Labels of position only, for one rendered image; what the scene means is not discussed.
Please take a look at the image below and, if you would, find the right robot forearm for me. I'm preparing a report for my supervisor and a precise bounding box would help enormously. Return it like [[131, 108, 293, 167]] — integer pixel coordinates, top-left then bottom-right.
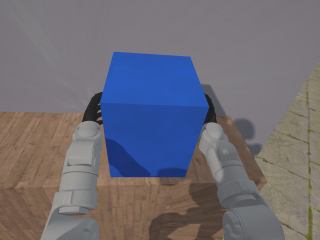
[[198, 122, 285, 240]]

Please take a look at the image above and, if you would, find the right robot upper arm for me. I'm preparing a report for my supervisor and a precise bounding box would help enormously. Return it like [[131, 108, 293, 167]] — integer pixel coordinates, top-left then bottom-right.
[[222, 204, 285, 240]]

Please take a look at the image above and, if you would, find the carton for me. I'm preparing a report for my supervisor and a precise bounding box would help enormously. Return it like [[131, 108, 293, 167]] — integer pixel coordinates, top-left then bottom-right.
[[100, 51, 209, 178]]

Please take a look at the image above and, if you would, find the left robot hand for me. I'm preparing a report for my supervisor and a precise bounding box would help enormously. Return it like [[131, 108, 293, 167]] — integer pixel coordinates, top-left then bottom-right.
[[82, 92, 103, 125]]

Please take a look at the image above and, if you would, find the left robot upper arm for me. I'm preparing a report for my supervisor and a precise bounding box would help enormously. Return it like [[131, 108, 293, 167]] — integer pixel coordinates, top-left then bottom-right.
[[41, 217, 100, 240]]

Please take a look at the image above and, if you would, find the right robot hand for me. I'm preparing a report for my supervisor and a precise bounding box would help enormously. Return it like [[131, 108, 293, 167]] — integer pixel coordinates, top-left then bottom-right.
[[203, 93, 217, 125]]

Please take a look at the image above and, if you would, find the left robot forearm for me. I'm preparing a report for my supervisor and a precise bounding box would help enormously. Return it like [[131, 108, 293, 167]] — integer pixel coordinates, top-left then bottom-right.
[[40, 121, 102, 240]]

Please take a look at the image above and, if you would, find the pedestal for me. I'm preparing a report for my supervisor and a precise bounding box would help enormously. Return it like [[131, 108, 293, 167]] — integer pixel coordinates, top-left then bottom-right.
[[0, 111, 267, 240]]

